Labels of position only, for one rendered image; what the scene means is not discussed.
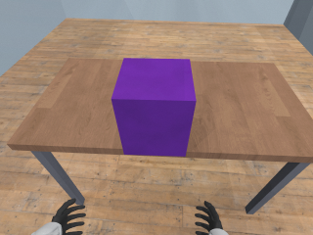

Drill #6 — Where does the robot right hand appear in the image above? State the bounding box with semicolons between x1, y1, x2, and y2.
195;201;223;235

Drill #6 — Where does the carton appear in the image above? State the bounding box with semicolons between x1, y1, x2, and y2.
111;58;197;157

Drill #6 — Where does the left robot forearm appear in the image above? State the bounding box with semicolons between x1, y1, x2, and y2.
31;221;63;235

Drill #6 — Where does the table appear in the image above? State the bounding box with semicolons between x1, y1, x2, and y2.
7;58;313;214

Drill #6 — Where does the robot left hand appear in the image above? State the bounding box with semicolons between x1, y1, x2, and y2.
51;198;86;235

